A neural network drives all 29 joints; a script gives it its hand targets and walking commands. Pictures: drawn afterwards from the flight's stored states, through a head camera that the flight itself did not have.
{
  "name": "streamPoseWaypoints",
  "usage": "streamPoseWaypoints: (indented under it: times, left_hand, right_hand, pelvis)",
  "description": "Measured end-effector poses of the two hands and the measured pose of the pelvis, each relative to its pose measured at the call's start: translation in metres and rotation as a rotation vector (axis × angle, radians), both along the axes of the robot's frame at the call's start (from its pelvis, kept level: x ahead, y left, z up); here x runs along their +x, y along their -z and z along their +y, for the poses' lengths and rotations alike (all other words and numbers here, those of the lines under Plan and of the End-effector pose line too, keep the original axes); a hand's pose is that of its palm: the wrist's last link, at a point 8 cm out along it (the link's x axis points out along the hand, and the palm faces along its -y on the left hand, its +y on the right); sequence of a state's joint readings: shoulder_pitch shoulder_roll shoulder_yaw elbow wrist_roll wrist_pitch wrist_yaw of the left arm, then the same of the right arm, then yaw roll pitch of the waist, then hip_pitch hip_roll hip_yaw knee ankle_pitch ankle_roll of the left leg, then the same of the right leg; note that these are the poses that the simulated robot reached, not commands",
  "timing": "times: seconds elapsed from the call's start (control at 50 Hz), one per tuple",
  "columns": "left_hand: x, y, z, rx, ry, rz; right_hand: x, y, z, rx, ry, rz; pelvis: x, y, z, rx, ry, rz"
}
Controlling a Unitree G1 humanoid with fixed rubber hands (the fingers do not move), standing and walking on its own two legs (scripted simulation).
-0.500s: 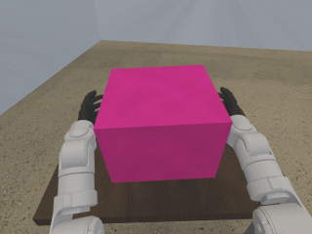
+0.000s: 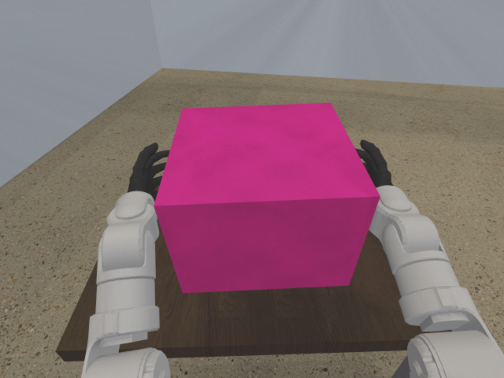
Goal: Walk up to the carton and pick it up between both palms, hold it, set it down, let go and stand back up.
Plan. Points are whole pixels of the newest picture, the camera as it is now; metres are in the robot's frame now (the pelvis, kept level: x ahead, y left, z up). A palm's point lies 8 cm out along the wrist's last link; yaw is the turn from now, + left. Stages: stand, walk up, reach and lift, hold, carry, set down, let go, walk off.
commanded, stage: hold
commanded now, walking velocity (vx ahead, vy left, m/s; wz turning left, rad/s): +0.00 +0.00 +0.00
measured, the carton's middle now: (261, 192) +0.40 +0.00 +0.15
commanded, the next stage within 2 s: none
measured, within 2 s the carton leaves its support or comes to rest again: neither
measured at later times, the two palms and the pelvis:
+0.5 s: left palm (143, 195) +0.36 +0.18 +0.18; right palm (372, 187) +0.37 -0.18 +0.18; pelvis +0.01 +0.00 +0.00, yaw +1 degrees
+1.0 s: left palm (145, 194) +0.36 +0.18 +0.18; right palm (376, 188) +0.36 -0.18 +0.18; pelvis +0.00 +0.00 +0.00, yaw +0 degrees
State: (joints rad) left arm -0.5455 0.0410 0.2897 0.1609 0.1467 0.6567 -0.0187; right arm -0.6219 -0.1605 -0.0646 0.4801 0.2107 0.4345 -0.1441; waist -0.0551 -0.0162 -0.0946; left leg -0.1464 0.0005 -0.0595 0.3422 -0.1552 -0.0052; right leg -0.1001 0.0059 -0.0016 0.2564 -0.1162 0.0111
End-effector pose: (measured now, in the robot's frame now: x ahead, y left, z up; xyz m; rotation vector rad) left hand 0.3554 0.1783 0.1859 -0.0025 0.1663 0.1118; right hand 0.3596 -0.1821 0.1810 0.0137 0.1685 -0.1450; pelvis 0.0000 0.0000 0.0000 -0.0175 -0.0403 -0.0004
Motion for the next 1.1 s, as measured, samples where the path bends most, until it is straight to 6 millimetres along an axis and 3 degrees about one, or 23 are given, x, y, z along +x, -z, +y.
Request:
streamPoseWaypoints:
  times: [0.32, 0.5, 0.84, 1.1]
  left_hand:
    - [0.011, 0.006, 0.002, -0.002, -0.005, 0.015]
    - [0.006, 0.007, 0.003, -0.005, -0.002, -0.009]
    - [0.001, 0.004, -0.001, 0.004, 0.000, 0.019]
    - [0.004, 0.000, 0.001, -0.003, -0.005, -0.005]
  right_hand:
    - [0.013, 0.006, 0.001, -0.018, -0.011, 0.018]
    - [0.008, 0.003, 0.002, -0.020, -0.006, -0.005]
    - [0.000, 0.007, -0.001, 0.000, -0.003, 0.019]
    - [0.006, -0.003, 0.001, -0.024, -0.011, -0.005]
  pelvis:
    - [0.009, 0.000, -0.005, -0.001, -0.012, 0.003]
    - [0.014, 0.000, -0.002, -0.007, -0.013, 0.000]
    - [0.004, 0.000, -0.001, -0.001, -0.002, -0.008]
    - [0.001, 0.000, -0.005, 0.001, -0.010, 0.003]
